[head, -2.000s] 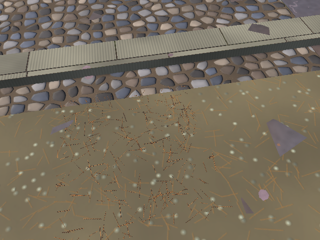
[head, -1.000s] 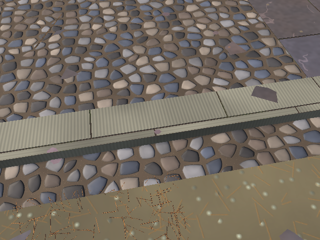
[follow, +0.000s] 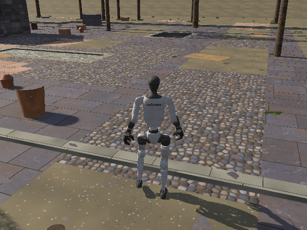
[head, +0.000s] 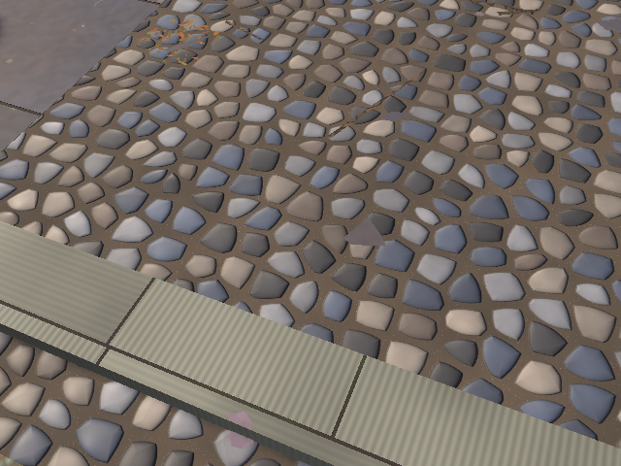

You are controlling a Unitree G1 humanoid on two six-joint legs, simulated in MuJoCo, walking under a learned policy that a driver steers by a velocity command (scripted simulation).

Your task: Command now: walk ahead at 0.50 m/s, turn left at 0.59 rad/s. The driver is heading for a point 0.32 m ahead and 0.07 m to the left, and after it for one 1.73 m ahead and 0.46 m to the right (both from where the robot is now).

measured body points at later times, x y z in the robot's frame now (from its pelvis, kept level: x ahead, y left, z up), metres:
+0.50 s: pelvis +0.27 +0.09 +0.00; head +0.29 +0.11 +0.45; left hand +0.34 +0.38 -0.13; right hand +0.39 -0.17 -0.11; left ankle +0.25 +0.16 -0.74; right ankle +0.32 -0.08 -0.62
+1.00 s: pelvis +0.56 +0.06 +0.04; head +0.58 +0.05 +0.49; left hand +0.70 +0.31 -0.06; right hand +0.70 -0.22 -0.04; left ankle +0.53 +0.23 -0.57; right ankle +0.58 +0.00 -0.68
